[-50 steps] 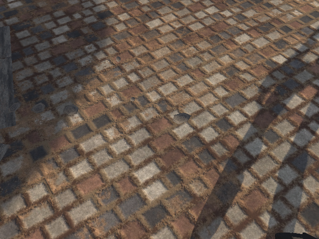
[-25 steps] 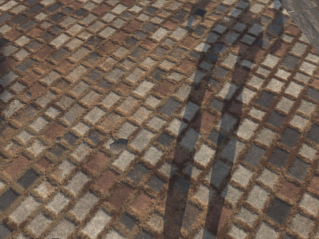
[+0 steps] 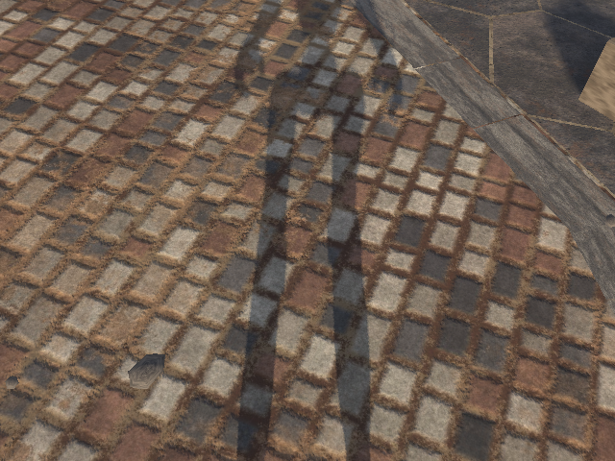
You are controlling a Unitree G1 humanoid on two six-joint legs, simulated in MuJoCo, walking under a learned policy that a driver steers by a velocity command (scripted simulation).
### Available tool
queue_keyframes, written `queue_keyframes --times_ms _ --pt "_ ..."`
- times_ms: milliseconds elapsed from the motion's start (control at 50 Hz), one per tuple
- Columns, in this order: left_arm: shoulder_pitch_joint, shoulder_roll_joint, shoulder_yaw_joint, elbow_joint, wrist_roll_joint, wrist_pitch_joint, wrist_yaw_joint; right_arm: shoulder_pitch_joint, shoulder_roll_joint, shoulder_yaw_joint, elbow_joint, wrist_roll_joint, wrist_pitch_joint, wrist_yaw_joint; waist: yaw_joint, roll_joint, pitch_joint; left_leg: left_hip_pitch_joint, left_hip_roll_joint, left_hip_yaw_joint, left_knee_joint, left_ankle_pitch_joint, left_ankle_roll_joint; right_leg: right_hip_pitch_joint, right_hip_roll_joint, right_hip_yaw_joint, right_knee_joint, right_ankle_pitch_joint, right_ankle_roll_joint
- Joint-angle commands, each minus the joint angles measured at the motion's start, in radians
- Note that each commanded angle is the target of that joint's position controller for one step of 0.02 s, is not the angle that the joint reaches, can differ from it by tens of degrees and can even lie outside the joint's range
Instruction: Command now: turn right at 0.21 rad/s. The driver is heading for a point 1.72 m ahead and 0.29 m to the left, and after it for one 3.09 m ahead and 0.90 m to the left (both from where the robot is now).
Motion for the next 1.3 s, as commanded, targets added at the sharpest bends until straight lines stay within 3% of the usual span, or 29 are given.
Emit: queue_keyframes --times_ms 20,40,80,120,160,200,220,240,260,280,300,360,580,980,1300 --pt "0.040 0.135 0.054 -0.038 -0.002 -0.003 0.009 -0.065 -0.154 -0.038 -0.086 0.022 -0.016 -0.007 0.026 0.173 -0.061 0.134 0.284 -0.283 -0.190 0.395 0.216 -0.089 -0.049 0.010 0.295 -0.071 0.056" --pt "0.051 0.101 0.045 -0.028 -0.001 0.005 0.009 -0.074 -0.133 -0.030 -0.084 0.029 -0.014 -0.008 0.031 0.167 -0.061 0.139 0.263 -0.242 -0.177 0.438 0.205 -0.077 -0.059 0.012 0.302 -0.045 0.069" --pt "0.047 0.041 0.023 -0.025 -0.005 0.009 0.005 -0.085 -0.106 -0.021 -0.078 0.026 -0.002 -0.005 0.038 0.189 -0.066 0.139 0.197 -0.149 -0.166 0.462 0.180 -0.008 -0.083 -0.057 0.161 -0.012 0.084" --pt "-0.005 0.004 0.005 -0.036 -0.007 0.004 0.000 -0.059 -0.109 -0.023 -0.067 0.025 0.011 -0.004 0.002 0.239 -0.083 0.165 0.175 -0.122 -0.150 0.469 0.178 0.079 -0.113 -0.112 -0.035 -0.008 0.089" --pt "-0.005 0.025 0.012 -0.028 -0.017 0.003 -0.004 -0.023 -0.133 -0.027 -0.055 0.030 0.019 -0.003 -0.013 0.258 -0.092 0.190 0.189 -0.149 -0.132 0.451 0.190 0.148 -0.113 -0.136 -0.203 0.060 0.082" --pt "0.033 0.037 0.016 0.001 -0.010 0.000 -0.005 -0.007 -0.124 -0.021 -0.044 0.044 0.016 0.000 0.009 0.227 -0.076 0.151 0.173 -0.150 -0.120 0.389 0.153 0.274 -0.111 -0.141 -0.453 0.284 0.047" --pt "0.036 0.068 0.019 -0.004 0.002 0.000 -0.001 0.018 -0.115 -0.015 -0.036 0.039 0.005 0.003 0.002 0.187 -0.088 0.100 0.166 -0.152 -0.121 0.312 0.105 0.358 -0.156 -0.082 -0.461 0.371 0.019" --pt "0.051 0.126 0.028 -0.011 0.013 0.002 0.007 0.027 -0.099 -0.008 -0.042 0.014 -0.012 0.013 -0.022 0.067 -0.118 0.034 0.117 -0.097 -0.065 0.226 0.056 0.437 -0.245 -0.005 -0.389 0.592 -0.017" --pt "0.036 0.118 0.029 0.018 0.016 0.001 0.001 0.051 -0.063 0.000 -0.035 0.011 -0.023 0.018 -0.056 -0.091 -0.125 0.074 0.048 -0.011 -0.091 0.081 0.006 0.343 -0.246 -0.007 -0.356 0.452 -0.065" --pt "0.017 0.061 0.018 0.004 0.016 -0.005 -0.009 -0.017 -0.098 -0.003 -0.029 0.005 -0.024 0.017 -0.009 -0.050 -0.084 0.103 0.038 0.004 -0.067 0.068 -0.027 0.276 -0.219 -0.009 -0.380 0.327 -0.069" --pt "0.020 0.040 0.011 0.015 0.024 -0.011 -0.011 -0.050 -0.100 -0.007 -0.031 0.009 -0.021 0.016 -0.002 -0.032 -0.058 0.105 0.036 0.008 -0.061 0.076 -0.031 0.243 -0.212 -0.011 -0.393 0.270 -0.056" --pt "0.030 0.051 0.008 0.029 0.018 -0.031 -0.007 -0.043 -0.086 -0.006 -0.019 0.016 -0.003 0.003 -0.005 -0.036 -0.003 0.104 0.040 0.001 -0.057 0.107 -0.018 0.190 -0.195 -0.025 -0.393 0.258 -0.034" --pt "0.067 0.025 -0.004 0.079 0.012 -0.046 0.002 -0.010 -0.078 -0.012 0.074 0.024 0.003 -0.012 -0.002 0.024 0.009 0.123 0.040 0.000 -0.063 0.119 -0.032 0.184 -0.175 -0.038 -0.386 0.237 -0.031" --pt "0.129 0.007 -0.010 0.245 0.003 -0.049 0.015 0.030 -0.064 -0.013 0.243 0.032 0.017 -0.034 -0.001 0.036 0.029 0.133 0.034 0.008 -0.086 0.140 -0.025 0.209 -0.146 -0.084 -0.394 0.285 -0.018" --pt "0.170 -0.007 -0.026 0.363 -0.001 -0.048 0.020 0.060 -0.039 -0.001 0.315 0.034 0.023 -0.037 0.003 0.040 0.048 0.131 0.023 0.019 -0.100 0.129 -0.020 0.209 -0.138 -0.102 -0.408 0.274 -0.013"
